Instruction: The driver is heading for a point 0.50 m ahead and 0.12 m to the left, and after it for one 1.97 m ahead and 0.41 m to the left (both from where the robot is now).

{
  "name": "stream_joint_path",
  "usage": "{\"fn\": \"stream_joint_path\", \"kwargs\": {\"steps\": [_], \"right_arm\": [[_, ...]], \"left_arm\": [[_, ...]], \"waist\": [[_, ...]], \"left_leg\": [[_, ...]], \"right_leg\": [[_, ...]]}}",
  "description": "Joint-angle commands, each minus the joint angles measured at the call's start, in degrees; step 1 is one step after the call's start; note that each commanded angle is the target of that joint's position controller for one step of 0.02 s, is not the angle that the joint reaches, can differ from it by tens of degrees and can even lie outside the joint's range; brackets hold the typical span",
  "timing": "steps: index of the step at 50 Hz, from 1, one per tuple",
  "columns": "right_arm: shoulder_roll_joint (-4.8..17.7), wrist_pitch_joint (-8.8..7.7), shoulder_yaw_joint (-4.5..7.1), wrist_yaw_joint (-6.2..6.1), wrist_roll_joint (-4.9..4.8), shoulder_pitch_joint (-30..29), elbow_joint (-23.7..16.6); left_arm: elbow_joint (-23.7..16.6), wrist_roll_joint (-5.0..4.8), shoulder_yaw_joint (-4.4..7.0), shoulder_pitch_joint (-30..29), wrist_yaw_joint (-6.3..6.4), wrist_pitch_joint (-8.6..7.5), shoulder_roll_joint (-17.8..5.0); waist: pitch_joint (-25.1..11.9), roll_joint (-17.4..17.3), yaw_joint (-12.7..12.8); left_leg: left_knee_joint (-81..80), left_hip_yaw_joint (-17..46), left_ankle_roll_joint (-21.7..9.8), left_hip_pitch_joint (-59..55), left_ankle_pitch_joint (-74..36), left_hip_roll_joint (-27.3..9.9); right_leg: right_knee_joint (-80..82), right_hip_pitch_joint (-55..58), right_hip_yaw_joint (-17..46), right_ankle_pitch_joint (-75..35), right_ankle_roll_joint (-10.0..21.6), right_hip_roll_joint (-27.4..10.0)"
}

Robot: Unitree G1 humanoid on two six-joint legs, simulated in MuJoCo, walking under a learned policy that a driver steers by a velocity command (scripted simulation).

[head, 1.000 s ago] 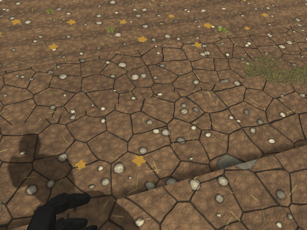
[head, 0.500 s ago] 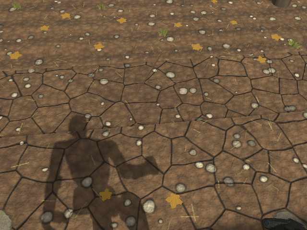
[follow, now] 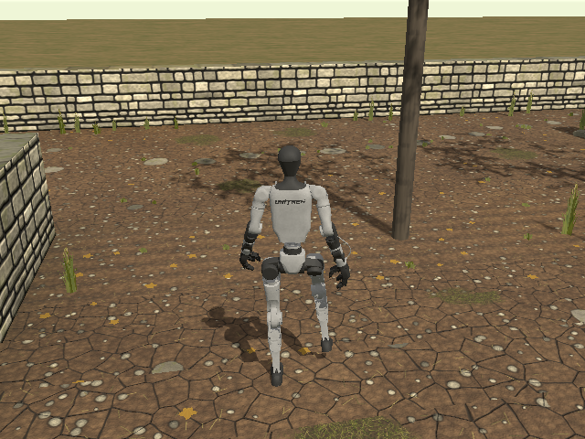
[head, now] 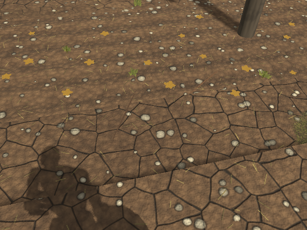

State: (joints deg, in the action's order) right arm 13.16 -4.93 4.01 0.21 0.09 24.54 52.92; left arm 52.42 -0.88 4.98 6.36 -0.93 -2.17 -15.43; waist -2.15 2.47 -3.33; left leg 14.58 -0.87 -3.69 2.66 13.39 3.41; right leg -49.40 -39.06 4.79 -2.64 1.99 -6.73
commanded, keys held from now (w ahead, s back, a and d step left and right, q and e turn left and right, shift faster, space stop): w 0.10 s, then w+q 0.76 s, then q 0.14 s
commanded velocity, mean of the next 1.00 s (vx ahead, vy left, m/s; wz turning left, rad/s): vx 0.48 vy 0.00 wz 0.40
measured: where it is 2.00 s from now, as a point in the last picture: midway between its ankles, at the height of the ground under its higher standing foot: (161, 213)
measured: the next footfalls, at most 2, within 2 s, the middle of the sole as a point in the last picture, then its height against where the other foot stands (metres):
right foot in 0.36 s outside the picture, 0.16 m lower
left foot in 0.88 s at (143, 222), level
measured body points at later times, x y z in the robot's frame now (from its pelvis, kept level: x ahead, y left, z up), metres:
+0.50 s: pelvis +0.33 -0.17 -0.19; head +0.37 -0.19 +0.26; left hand +0.37 +0.09 -0.32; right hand +0.37 -0.44 -0.34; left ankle +0.19 -0.01 -0.69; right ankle +0.37 -0.28 -0.91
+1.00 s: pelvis +0.56 -0.09 -0.18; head +0.59 -0.06 +0.27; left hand +0.54 +0.21 -0.31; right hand +0.81 -0.27 -0.28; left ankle +0.61 -0.01 -0.91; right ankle +0.54 -0.27 -0.80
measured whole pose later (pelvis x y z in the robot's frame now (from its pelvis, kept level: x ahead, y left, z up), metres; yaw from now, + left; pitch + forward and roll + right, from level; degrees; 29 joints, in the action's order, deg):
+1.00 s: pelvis +0.56 -0.09 -0.18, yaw +26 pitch +1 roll -1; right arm 15.0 -1.0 4.9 1.5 -0.3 11.0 38.9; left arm 51.2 -0.8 4.4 9.8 0.6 -4.7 -15.9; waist 4.1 -0.1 0.1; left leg 32.6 -0.8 -6.0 23.6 9.5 4.9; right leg -74.2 -24.4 1.4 26.3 -1.4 -2.1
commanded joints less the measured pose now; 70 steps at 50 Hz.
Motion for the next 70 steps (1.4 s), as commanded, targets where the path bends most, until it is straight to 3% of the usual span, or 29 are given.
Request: {"fn": "stream_joint_path", "kwargs": {"steps": [1, 5, 8, 13, 16, 17, 18, 19, 20, 21, 22, 23, 24, 25, 27, 32, 39, 41, 43, 44, 45, 46, 47, 49, 55, 62, 67, 68, 70], "right_arm": [[6.5, -0.77, 1.47, -1.55, -0.61, 8.6, 1.3], [8.6, -0.82, 2.09, -3.05, -0.04, 12.2, 0.9], [7.3, -0.24, 1.34, -3.72, -0.64, 6.0, -2.0], [8.6, 0.56, 2.25, -3.27, -1.84, 4.8, -3.5], [8.5, 1.81, 2.53, -3.21, -1.61, 3.4, -3.9], [8.3, 1.61, 2.35, -2.71, -1.39, 2.5, -3.4], [3.5, 1.36, 1.58, -2.2, -1.78, 7.3, -0.5], [-2.4, 0.49, 0.06, -1.03, -2.05, 20.5, 0.4], [0.8, -1.12, 0.17, -0.92, -4.08, 23.4, -0.7], [1.3, -1.38, 0.09, -2.09, -5.51, 16.7, -4.3], [4.7, -0.38, 0.87, -3.87, -5.51, 10.2, -4.6], [2.9, 0.53, 0.28, -4.41, -5.72, 8.1, -6.5], [5.0, 2.08, 0.69, -4.64, -4.11, 6.0, -6.6], [5.1, 3.01, 1.56, -4.23, -2.82, 1.4, -6.9], [3.1, 3.84, 1.75, -3.7, -2.16, -4.3, -9.6], [1.5, 3.18, 1.16, -0.71, -0.84, -10.9, -13.5], [0.2, 4.56, 0.44, 2.6, -1.44, -23.5, -19.2], [2.1, 4.57, 1.28, 2.72, -1.19, -22.2, -20.0], [7.3, 4.57, 3.82, 2.46, -1.14, -8.3, -16.8], [13.0, 5.02, 6.03, 0.99, -1.07, 0.5, -14.7], [18.9, 4.28, 5.9, 0.6, -0.2, -3.4, -16.1], [15.2, 3.73, 4.87, 1.03, 0.43, -0.6, -17.1], [12.7, 3.13, 3.96, 1.12, 0.71, -4.7, -17.0], [9.5, 2.73, 2.95, 0.96, -0.86, -12.2, -17.8], [10.6, 3.21, 2.98, -1.0, 0.06, -11.0, -18.0], [8.0, 5.46, 1.5, -2.56, 1.11, -12.3, -19.0], [6.5, 6.4, 0.5, -2.7, 0.11, -13.3, -19.1], [6.0, 6.47, 0.2, -2.85, -0.47, -13.5, -18.9], [5.5, 5.94, 0.06, -2.76, 0.85, -6.0, -19.1]], "left_arm": [[-5.9, -0.43, 0.95, -8.4, -0.93, -2.2, -4.2], [-8.4, -0.2, 0.33, -16.2, -3.05, -4.48, -3.1], [-8.1, 1.08, -0.6, -15.5, -4.98, -4.43, -1.2], [-7.6, -1.01, -0.8, -13.2, -5.06, -3.82, -3.8], [-0.2, -0.61, 1.17, 4.4, -3.72, -3.93, -8.6], [3.3, 0.14, 2.09, 14.8, -3.4, -3.96, -10.7], [5.8, 1.71, 1.52, 22.1, -3.47, -3.7, -10.4], [6.0, 3.18, 0.84, 20.8, -3.41, -3.8, -14.4], [5.3, 1.88, 2.06, 21.8, -3.61, -2.53, -15.7], [7.9, 0.96, 3.16, 23.9, -3.64, -1.55, -17.8], [5.2, 1.27, 1.56, 16.7, -3.47, -1.9, -11.2], [5.5, 1.21, 1.58, 12.2, -3.09, -2.47, -12.9], [2.4, 2.18, -0.17, 3.9, -3.36, -3.54, -7.8], [2.6, 2.41, -0.96, 1.2, -3.05, -4.04, -3.7], [3.7, 2.12, -1.38, 1.5, -1.33, -4.4, -3.1], [4.2, 2.17, -0.14, 7.6, 2.48, -3.73, -6.0], [4.3, 0.53, 0.92, 14.2, 2.85, -0.81, -8.0], [3.2, 0.01, 1.81, 13.2, 2.88, -0.43, -10.6], [2.2, -0.76, 2.05, 10.7, 2.76, -0.16, -11.8], [0.5, -0.12, 1.65, 8.7, 2.58, -0.81, -10.7], [-2.8, 1.94, -0.86, 13.2, 1.21, -2.67, -1.9], [-4.1, -0.09, 0.08, 7.3, 0.4, -4.8, -7.0], [-5.5, -1.51, 0.58, 4.2, 0.52, -4.99, -7.9], [-4.6, 0.43, 1.11, 4.9, 2.02, -3.44, -7.5], [-7.9, 1.54, 0.93, 2.9, 3.34, 1.21, -4.7], [-9.8, 1.83, 0.05, -1.0, 2.01, 1.56, -4.9], [-12.6, 1.05, -0.88, -2.7, 1.01, 0.68, -4.2], [-12.1, 1.32, -0.99, -0.1, 0.81, 0.22, -4.1], [-12.1, 2.42, 0.01, -0.4, 1.25, 0.66, -9.5]], "waist": [[6.5, -7.1, -0.8], [8.5, -8.4, -3.5], [10.5, -5.6, -2.0], [9.9, -6.1, -2.1], [1.3, -6.7, 4.2], [-3.1, -4.2, 10.0], [-7.0, 4.7, 11.9], [-13.4, 24.8, 4.4], [-21.9, 28.3, 4.4], [-23.4, 21.6, 4.9], [-17.0, 4.5, 4.7], [-12.6, 11.5, 2.1], [-7.1, 3.9, 0.6], [-3.0, 4.9, 0.8], [3.6, 7.7, 1.2], [4.1, 2.2, 2.3], [9.4, -1.5, 5.9], [6.4, 1.2, 4.0], [-1.0, 1.5, -4.0], [-5.2, -5.0, -7.9], [-10.7, -19.1, 1.0], [-18.2, -13.2, -4.1], [-10.2, -9.9, -2.2], [-2.5, -0.8, 3.4], [-4.6, -5.0, 5.6], [-7.1, -6.5, 4.5], [-3.3, -9.6, 4.1], [-3.4, -8.2, 5.8], [-6.5, 5.8, -0.4]], "left_leg": [[0.6, 15.8, -9.5, -16.5, -11.6, -20.7], [4.4, 16.5, -8.5, -19.0, -8.2, -21.1], [5.9, 10.8, -6.4, 4.5, 2.3, -16.1], [16.2, 8.8, -1.8, 6.1, 6.1, -13.9], [41.1, 9.9, 0.9, -0.1, -6.8, -11.7], [55.7, 8.3, 3.7, 7.3, -6.2, -8.8], [80.2, 8.7, 7.0, 24.8, 31.2, -2.5], [94.6, 14.0, 6.2, 42.1, 40.0, -3.7], [96.7, 16.9, 6.6, 44.6, 33.8, -3.8], [98.5, 12.1, 7.4, 48.2, 27.8, -4.5], [92.5, 8.6, 5.1, 47.1, 16.1, -7.9], [97.2, 6.2, 4.2, 48.5, 11.8, -9.4], [85.8, 8.2, 2.4, 42.8, 4.3, -12.5], [80.8, 9.9, 0.7, 40.5, 2.1, -13.2], [62.6, 9.3, 1.5, 38.0, -2.9, -12.4], [41.0, 7.9, 1.1, 40.3, -12.3, -9.6], [28.3, -2.3, -1.8, 37.4, -9.7, -6.6], [27.2, -6.3, -3.5, 30.3, -2.5, -3.1], [22.3, -7.5, -6.5, 10.4, -3.4, 1.1], [17.6, 3.9, -10.0, -5.8, -12.8, -4.1], [11.2, 37.7, -21.3, -20.5, -21.4, -20.5], [5.3, 44.5, -23.3, -22.7, -22.4, -23.3], [6.1, 35.9, -20.4, -16.2, -28.4, -22.3], [6.6, 22.2, -13.9, 1.9, -34.3, -16.0], [5.6, 15.2, -11.5, 11.8, -40.3, -11.2], [9.7, 14.3, -8.0, 12.3, -39.7, -9.6], [13.5, 20.6, -8.8, 7.4, -34.8, -11.3], [13.7, 20.7, -6.8, 9.7, -31.1, -9.7], [19.7, 15.0, -0.4, 14.8, -2.0, -1.2]], "right_leg": [[-0.8, -22.9, 4.0, 1.8, 0.3, -2.4], [4.3, -28.4, 2.0, 0.1, 0.5, -2.0], [12.8, -6.1, -0.5, -19.5, 0.8, 0.1], [22.0, 9.8, 1.2, -22.0, -0.5, 0.5], [28.7, 24.8, 0.7, -26.0, -1.8, -0.9], [28.7, 40.2, -2.6, -28.0, -2.2, -0.7], [21.1, 57.5, 2.9, -30.7, 1.0, -7.0], [0.6, 71.0, 3.3, -63.0, 0.6, -11.0], [4.4, 70.9, 13.2, -54.1, 5.2, -14.4], [18.4, 64.4, 26.0, -18.2, 9.5, -20.4], [27.3, 53.5, 25.6, 0.8, 8.1, -19.3], [30.0, 44.2, 31.2, 3.2, 11.7, -23.9], [29.2, 32.1, 23.3, 2.0, 10.1, -21.3], [27.1, 25.2, 15.3, 3.6, 7.4, -17.7], [32.2, 19.7, 3.2, 1.9, 5.0, -10.6], [33.1, 30.4, -4.5, -18.5, 6.7, -11.9], [31.9, 37.8, -15.5, -18.6, 3.8, -10.7], [25.7, 40.1, -17.2, -36.3, 3.3, -10.5], [7.0, 36.1, -18.5, -43.1, 2.0, -8.8], [-12.8, 22.8, -18.7, -24.2, -1.3, -4.3], [-35.7, 0.8, -10.4, 36.7, -4.5, 8.8], [-38.1, -3.9, 1.1, 37.4, -3.8, 8.5], [-35.1, -7.0, 0.8, 33.6, -3.0, 6.3], [-25.3, 0.4, -0.5, 27.1, -3.3, 2.4], [-10.0, 7.4, -0.8, 16.9, -5.5, 3.9], [-5.6, 14.3, -2.0, 7.3, -5.8, 5.5], [14.8, 17.4, -0.9, 16.0, -3.1, 4.7], [23.7, 24.4, -0.5, 4.2, -1.6, 4.2], [22.8, 34.6, 8.9, -22.7, 6.0, -5.9]]}}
